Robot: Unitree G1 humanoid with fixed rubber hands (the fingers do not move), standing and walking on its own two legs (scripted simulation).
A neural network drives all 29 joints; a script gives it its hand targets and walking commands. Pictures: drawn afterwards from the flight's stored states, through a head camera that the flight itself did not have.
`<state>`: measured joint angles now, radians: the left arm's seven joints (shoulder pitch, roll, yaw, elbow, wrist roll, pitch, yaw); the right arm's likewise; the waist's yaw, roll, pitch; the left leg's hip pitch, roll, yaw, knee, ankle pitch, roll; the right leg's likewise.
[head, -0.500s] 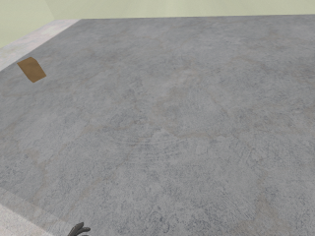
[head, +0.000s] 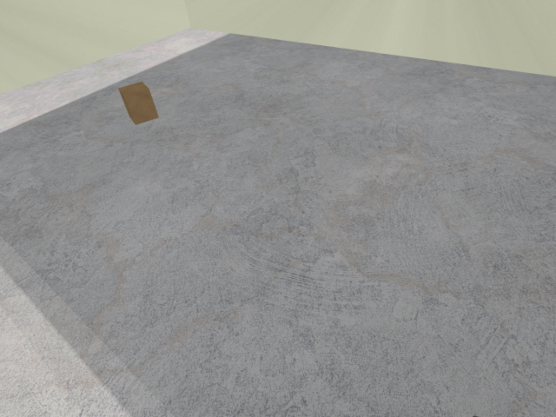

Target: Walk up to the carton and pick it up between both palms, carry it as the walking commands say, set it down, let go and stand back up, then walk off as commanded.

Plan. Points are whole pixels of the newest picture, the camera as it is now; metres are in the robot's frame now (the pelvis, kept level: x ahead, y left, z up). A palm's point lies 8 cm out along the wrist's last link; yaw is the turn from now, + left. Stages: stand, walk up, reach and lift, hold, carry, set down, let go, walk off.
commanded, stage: walk up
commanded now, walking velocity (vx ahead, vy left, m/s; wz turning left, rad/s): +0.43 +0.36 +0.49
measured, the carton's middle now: (138, 103) +2.73 +1.14 -0.63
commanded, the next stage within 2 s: none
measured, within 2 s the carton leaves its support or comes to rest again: neither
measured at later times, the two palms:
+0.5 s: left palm (56, 322) +0.36 +0.44 -0.06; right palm (376, 390) +0.21 -0.12 -0.10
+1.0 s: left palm (46, 325) +0.37 +0.48 -0.10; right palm (288, 231) +0.60 -0.01 -0.12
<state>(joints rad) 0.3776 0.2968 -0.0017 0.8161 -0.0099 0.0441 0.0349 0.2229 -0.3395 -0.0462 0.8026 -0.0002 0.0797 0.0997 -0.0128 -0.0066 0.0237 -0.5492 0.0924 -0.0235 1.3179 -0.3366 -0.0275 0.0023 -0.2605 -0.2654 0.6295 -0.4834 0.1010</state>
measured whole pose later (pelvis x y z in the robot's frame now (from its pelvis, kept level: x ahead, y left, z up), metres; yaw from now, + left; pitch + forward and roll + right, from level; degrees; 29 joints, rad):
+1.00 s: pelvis +0.46 +0.22 +0.01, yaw +18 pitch -3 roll +1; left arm 0.43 0.28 0.00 0.84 0.03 -0.03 -0.01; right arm 0.27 -0.29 -0.04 0.84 0.00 0.02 0.08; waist -0.02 0.04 0.06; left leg -0.55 0.09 -0.09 0.95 -0.27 0.04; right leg 0.02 -0.10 -0.16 0.49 -0.44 0.03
